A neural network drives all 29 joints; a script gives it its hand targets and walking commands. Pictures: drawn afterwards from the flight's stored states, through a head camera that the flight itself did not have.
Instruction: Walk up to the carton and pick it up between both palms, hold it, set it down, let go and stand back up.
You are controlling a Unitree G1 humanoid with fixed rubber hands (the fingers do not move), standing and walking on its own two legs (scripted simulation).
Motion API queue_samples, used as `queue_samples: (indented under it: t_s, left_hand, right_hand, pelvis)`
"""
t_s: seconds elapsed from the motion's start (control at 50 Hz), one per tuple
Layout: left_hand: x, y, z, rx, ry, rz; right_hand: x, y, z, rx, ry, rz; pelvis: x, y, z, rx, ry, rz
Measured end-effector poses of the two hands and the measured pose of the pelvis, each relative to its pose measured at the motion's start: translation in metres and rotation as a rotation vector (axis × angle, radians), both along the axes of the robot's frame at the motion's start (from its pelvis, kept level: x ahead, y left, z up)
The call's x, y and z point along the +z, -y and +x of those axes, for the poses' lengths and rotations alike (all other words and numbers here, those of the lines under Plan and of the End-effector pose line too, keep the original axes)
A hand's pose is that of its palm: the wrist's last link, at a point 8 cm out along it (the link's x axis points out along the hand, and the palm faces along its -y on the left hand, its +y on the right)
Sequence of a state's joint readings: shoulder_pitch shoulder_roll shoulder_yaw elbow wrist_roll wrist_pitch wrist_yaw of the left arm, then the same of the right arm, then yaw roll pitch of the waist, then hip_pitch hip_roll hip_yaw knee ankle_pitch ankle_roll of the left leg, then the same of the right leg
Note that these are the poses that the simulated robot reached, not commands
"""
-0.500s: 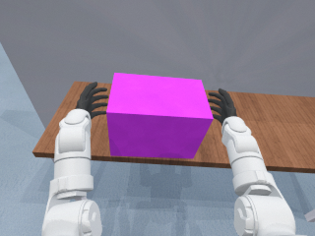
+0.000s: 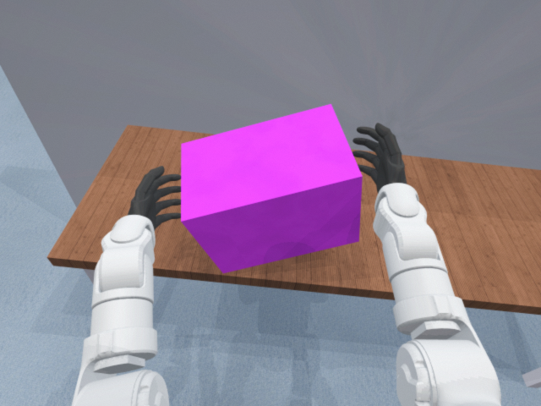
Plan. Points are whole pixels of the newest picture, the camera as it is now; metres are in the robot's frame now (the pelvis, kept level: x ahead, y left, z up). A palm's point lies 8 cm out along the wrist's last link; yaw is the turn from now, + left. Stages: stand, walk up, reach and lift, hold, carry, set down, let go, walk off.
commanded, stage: set down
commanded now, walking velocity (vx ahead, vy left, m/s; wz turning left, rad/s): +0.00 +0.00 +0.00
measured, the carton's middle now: (273, 194) +0.46 +0.00 +0.03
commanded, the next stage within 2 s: none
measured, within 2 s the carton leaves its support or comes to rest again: rests again in 1.66 s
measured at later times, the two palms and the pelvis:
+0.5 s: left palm (160, 216) +0.36 +0.18 +0.07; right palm (391, 228) +0.36 -0.18 +0.08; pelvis -0.01 -0.01 +0.00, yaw +0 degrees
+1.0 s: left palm (176, 216) +0.39 +0.16 +0.03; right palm (389, 219) +0.39 -0.19 +0.06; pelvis +0.01 -0.01 +0.00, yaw +0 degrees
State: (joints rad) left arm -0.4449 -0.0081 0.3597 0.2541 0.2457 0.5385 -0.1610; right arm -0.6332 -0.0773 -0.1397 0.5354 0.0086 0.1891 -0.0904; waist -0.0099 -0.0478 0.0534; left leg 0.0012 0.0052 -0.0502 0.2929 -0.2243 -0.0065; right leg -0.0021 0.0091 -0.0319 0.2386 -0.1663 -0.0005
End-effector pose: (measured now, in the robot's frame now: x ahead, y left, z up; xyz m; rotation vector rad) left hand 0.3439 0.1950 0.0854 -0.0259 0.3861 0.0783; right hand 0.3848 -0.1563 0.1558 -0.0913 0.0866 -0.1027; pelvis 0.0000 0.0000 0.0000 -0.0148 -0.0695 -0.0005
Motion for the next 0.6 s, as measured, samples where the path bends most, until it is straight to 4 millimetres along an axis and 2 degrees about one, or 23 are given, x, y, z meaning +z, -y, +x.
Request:
queue_samples:
  t_s: [0.04,0.06,0.1,0.14,0.2,0.24,0.28,0.32,0.36,0.4,0.48,0.52,0.56,0.6]
  left_hand:
    - [-0.024,-0.001,-0.01,0.013,-0.054,0.026]
    - [-0.028,0.001,-0.012,0.019,-0.046,0.047]
    - [-0.021,0.01,-0.01,0.04,0.031,0.098]
    - [0.001,0.019,-0.001,0.065,0.142,0.126]
    - [0.05,0.034,0.014,0.08,0.334,0.16]
    - [0.079,0.041,0.024,0.072,0.401,0.166]
    - [0.095,0.043,0.033,0.05,0.397,0.144]
    - [0.1,0.04,0.038,0.033,0.359,0.109]
    - [0.092,0.034,0.038,0.024,0.306,0.079]
    - [0.07,0.026,0.036,0.03,0.236,0.048]
    - [0.002,0.018,0.023,0.041,0.065,0.008]
    - [-0.028,0.018,0.014,0.037,0.012,0.0]
    - [-0.036,0.02,0.012,0.057,0.051,0.02]
    - [-0.03,0.023,0.016,0.084,0.103,0.047]
  right_hand:
    - [-0.029,-0.002,-0.006,-0.006,-0.058,0.002]
    - [-0.039,0.0,-0.01,-0.02,-0.061,0.009]
    - [-0.047,0.009,-0.016,-0.049,-0.031,0.019]
    - [-0.048,0.02,-0.021,-0.074,0.014,0.017]
    - [-0.041,0.034,-0.028,-0.1,0.094,0.041]
    - [-0.036,0.039,-0.028,-0.107,0.111,0.069]
    - [-0.032,0.041,-0.026,-0.104,0.106,0.094]
    - [-0.034,0.039,-0.025,-0.094,0.078,0.108]
    - [-0.041,0.035,-0.023,-0.08,0.034,0.108]
    - [-0.053,0.031,-0.024,-0.056,-0.027,0.082]
    - [-0.077,0.029,-0.026,-0.032,-0.123,0.004]
    - [-0.081,0.029,-0.025,-0.027,-0.124,-0.028]
    - [-0.075,0.028,-0.022,-0.023,-0.084,-0.051]
    - [-0.061,0.026,-0.015,-0.02,-0.023,-0.06]
  pelvis:
    - [0.0,-0.001,-0.001,0.0,-0.005,-0.001]
    - [0.0,-0.001,0.0,0.0,-0.017,-0.001]
    - [0.0,-0.001,0.002,-0.002,-0.062,0.0]
    - [0.001,0.0,0.005,-0.002,-0.106,0.002]
    - [0.001,0.004,0.009,-0.002,-0.126,0.007]
    - [0.002,0.006,0.009,-0.002,-0.102,0.01]
    - [0.002,0.008,0.007,-0.001,-0.065,0.012]
    - [0.002,0.009,0.002,0.001,-0.039,0.011]
    - [0.001,0.008,-0.003,0.005,-0.023,0.002]
    - [0.001,0.01,-0.007,0.005,-0.017,0.004]
    - [0.001,0.011,-0.013,0.005,-0.013,0.005]
    - [0.001,0.01,-0.012,0.005,-0.026,0.005]
    - [0.001,0.01,-0.009,0.005,-0.058,0.005]
    - [0.001,0.01,-0.004,0.004,-0.111,0.005]
